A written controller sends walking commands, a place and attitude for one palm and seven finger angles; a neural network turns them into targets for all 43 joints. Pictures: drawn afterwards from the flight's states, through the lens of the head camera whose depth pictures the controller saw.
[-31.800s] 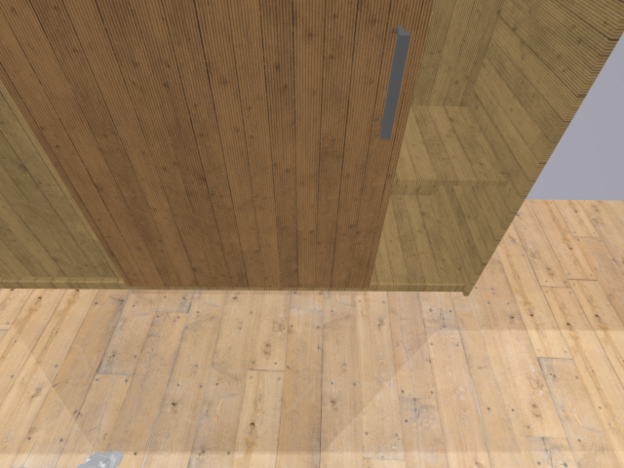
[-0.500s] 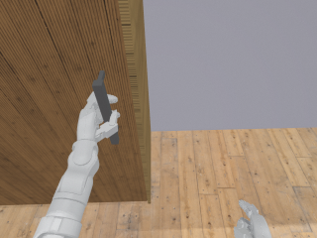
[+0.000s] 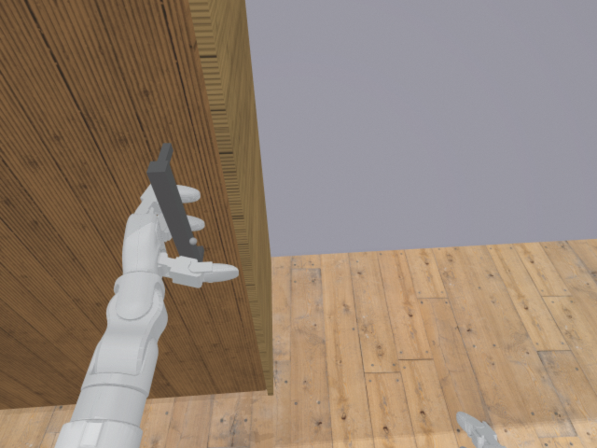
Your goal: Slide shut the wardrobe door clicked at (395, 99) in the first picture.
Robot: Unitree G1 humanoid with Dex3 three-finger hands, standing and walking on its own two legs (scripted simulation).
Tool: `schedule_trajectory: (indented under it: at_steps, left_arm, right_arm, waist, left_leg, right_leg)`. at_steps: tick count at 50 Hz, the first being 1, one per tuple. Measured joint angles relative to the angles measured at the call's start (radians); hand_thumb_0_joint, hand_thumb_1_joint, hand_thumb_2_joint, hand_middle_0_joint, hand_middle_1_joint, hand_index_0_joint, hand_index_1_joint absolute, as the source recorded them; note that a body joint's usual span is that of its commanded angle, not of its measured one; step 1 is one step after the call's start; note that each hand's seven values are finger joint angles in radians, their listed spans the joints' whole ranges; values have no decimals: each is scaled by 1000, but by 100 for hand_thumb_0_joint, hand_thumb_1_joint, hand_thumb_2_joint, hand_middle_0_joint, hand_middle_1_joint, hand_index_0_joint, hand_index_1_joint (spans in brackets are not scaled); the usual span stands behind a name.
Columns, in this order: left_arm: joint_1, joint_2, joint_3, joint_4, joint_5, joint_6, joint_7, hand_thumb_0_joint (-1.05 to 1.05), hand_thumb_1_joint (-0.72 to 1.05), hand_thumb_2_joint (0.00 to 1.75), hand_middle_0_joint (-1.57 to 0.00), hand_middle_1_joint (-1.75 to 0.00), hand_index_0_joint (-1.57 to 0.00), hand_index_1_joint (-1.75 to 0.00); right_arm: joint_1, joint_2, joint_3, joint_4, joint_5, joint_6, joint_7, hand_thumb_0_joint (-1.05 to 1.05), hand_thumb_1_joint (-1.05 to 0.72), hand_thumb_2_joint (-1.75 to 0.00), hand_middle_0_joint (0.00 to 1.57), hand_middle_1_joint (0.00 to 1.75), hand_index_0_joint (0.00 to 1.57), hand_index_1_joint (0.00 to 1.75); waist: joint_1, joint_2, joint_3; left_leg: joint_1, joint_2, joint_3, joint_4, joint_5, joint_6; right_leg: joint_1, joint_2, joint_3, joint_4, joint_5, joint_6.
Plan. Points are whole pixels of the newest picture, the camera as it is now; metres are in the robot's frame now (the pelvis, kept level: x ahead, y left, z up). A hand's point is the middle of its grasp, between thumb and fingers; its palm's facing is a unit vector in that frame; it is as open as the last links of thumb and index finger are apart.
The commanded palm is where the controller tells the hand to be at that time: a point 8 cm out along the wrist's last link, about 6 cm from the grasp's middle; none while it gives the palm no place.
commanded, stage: loosen the grip on the handle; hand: left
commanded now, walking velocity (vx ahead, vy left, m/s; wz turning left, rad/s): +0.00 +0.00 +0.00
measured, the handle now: (183, 220) +0.40 +0.19 +0.10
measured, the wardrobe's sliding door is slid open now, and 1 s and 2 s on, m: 0.00 0.00 0.00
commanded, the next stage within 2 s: slip the hand off the handle in 0.18 s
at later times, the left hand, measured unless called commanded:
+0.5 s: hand (176, 248) +0.34 +0.18 +0.11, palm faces +0.21 -0.97 -0.14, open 14.7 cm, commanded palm +0.31 +0.23 +0.11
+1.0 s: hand (137, 254) +0.33 +0.23 +0.11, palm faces +0.19 -0.97 -0.14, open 14.7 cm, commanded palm +0.28 +0.27 +0.11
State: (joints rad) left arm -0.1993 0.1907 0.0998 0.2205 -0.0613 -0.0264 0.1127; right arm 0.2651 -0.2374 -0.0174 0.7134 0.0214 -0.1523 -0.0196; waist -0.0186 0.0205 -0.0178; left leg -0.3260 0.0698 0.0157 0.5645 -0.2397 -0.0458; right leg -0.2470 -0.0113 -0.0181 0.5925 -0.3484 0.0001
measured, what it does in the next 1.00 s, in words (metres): stands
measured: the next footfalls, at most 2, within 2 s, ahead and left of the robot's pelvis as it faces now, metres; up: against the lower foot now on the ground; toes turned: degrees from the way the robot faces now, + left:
none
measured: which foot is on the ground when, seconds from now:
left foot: down 0.00-1.00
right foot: down 0.00-1.00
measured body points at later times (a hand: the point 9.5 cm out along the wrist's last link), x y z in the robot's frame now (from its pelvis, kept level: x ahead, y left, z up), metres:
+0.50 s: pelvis +0.02 +0.00 +0.00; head +0.01 -0.01 +0.45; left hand +0.32 +0.23 +0.12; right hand +0.17 -0.24 -0.10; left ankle +0.04 +0.15 -0.73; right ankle -0.02 -0.12 -0.73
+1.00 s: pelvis +0.00 +0.01 +0.00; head +0.00 +0.00 +0.45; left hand +0.31 +0.28 +0.12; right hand +0.13 -0.24 -0.10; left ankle +0.03 +0.15 -0.73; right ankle -0.02 -0.12 -0.73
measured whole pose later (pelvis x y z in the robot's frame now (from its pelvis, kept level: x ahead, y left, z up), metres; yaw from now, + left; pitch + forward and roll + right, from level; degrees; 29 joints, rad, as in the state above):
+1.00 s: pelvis +0.00 +0.01 +0.00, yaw +0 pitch +0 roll +0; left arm -0.10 0.28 0.23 0.22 -0.13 -0.11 -0.04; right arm 0.27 -0.24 -0.01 0.72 0.03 -0.16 -0.08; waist -0.01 0.03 -0.02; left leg -0.33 0.06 0.01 0.58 -0.26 -0.03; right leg -0.23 -0.02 -0.02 0.57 -0.34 0.02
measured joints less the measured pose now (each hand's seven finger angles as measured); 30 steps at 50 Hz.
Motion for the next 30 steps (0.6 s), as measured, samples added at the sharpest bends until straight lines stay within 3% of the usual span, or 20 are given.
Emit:
schedule_trajectory:
  at_steps: [6, 16, 30]
  left_arm:
    - [29, -4, -8, -41, -8, 7, 1, 0, -48, 23, -35, -127, -31, -127]
    - [50, -19, -27, -58, 1, 14, 8, -1, -54, 20, -27, -118, -24, -117]
    - [72, 44, 57, -23, -34, -27, -75, -1, -55, 20, -26, -116, -25, -115]
  right_arm:
    - [-5, -12, -14, 1, -1, 7, -11, 1, -91, -90, 20, 30, 20, 30]
    - [-34, 2, -4, -12, -6, 22, -21, 1, -91, -90, 20, 30, 20, 30]
    - [-49, 13, 17, -7, 0, 25, -49, 1, -91, -90, 21, 30, 20, 30]
  waist:
    - [4, 4, 2]
    - [16, 9, -7]
    - [27, 8, -3]
  left_leg:
    - [-2, -2, -5, 4, -8, -4]
    - [4, -6, -11, 9, -21, -5]
    - [15, -5, -14, 12, -25, -2]
  right_leg:
    - [0, -1, -5, 5, -11, -2]
    - [11, -5, -11, 6, -24, -2]
    - [32, -4, -14, -8, -20, 2]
